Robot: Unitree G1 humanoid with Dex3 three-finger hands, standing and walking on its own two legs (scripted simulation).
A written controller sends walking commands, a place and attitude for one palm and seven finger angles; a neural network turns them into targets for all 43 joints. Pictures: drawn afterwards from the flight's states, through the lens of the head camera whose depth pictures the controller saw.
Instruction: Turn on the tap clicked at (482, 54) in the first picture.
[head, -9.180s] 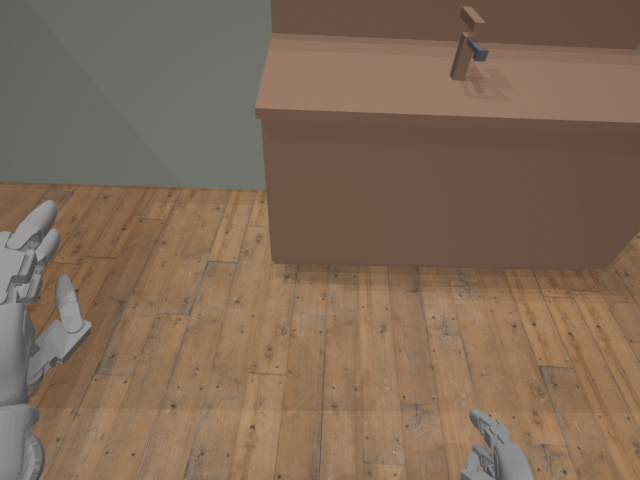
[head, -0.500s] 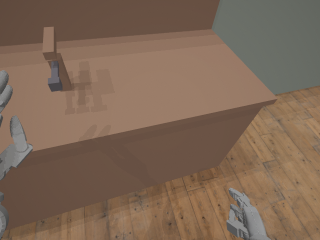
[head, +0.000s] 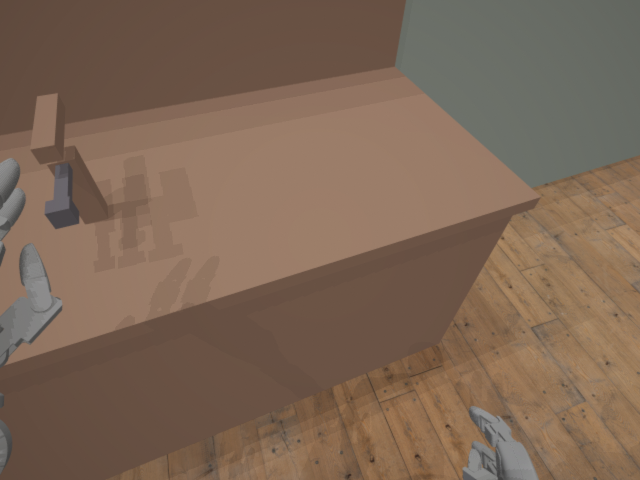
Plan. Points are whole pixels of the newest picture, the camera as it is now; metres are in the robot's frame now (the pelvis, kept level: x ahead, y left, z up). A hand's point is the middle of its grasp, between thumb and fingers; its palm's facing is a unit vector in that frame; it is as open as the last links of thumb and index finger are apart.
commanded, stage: shuffle to correct the standing spot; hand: left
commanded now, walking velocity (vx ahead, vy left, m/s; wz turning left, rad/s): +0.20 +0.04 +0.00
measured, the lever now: (62, 212) +0.41 +0.35 +0.11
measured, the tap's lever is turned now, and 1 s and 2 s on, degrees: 0 0 0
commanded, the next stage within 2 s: come to a stop and stand still in 0.52 s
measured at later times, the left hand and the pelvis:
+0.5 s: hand (7, 230) +0.28 +0.29 +0.22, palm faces +0.38 -0.85 -0.36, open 7.5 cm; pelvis +0.06 +0.06 +0.01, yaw -2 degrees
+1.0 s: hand (32, 182) +0.36 +0.31 +0.20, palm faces +0.32 -0.87 -0.38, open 7.5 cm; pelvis +0.13 +0.08 +0.02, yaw -3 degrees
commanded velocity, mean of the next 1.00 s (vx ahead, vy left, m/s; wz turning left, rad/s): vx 0.05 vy -0.03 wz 0.00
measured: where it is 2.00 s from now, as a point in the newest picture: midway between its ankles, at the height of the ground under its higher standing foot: outside the picture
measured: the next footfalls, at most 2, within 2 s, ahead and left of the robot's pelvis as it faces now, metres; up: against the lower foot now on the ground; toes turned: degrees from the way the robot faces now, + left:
left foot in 0.26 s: +0.18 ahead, +0.18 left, +0.00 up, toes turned +1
right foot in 0.58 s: +0.16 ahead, -0.04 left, +0.00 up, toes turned -5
